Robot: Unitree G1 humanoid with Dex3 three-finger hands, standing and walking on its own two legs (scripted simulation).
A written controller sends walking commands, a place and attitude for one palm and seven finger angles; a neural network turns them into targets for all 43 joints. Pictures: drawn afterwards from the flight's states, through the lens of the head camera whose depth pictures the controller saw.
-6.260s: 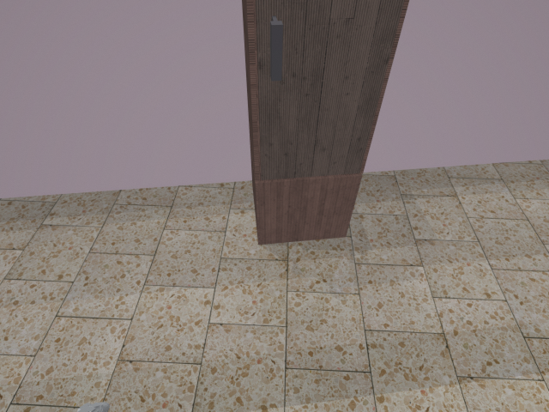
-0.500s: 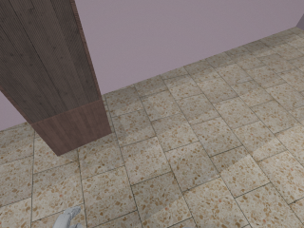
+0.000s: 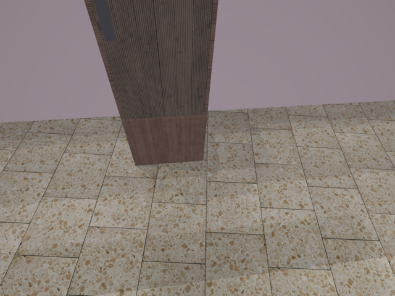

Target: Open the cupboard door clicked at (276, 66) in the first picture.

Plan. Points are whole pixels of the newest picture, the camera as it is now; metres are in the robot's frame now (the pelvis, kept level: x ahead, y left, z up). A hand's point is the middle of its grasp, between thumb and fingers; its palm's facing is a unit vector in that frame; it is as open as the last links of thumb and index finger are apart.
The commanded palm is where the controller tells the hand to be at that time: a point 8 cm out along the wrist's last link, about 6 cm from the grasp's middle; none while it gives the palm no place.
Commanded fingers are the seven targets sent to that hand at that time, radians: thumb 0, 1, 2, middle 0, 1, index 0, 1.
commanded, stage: turn to face it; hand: left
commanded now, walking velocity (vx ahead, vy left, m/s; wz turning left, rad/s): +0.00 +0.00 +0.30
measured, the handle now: (105, 12) +0.82 +0.34 +0.14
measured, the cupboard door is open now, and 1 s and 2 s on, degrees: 0 0 0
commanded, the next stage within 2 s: take the last steps up to it in 0.30 s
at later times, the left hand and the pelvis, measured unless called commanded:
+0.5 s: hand out of the picture +0.06 +0.20 -0.15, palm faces +0.15 -0.96 -0.24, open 7.4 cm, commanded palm none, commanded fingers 0.00 0.90 0.90 -0.20 -0.30 -0.20 -0.30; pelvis -0.01 +0.00 +0.01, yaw +7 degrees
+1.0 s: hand out of the picture -0.08 +0.18 -0.17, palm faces +0.31 -0.95 -0.11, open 7.4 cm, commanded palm none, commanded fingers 0.00 0.90 0.90 -0.20 -0.30 -0.20 -0.30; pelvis +0.07 +0.07 +0.00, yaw +10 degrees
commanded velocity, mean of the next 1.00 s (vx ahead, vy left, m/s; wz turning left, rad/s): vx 0.19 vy -0.01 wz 0.11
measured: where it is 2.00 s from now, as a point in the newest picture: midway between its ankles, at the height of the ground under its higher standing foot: (175, 271)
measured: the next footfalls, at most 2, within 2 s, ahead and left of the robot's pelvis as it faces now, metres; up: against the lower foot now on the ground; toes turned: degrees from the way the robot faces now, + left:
right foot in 0.50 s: +0.04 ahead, -0.11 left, +0.00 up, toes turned +4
left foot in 0.96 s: +0.13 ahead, +0.19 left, +0.00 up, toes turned +19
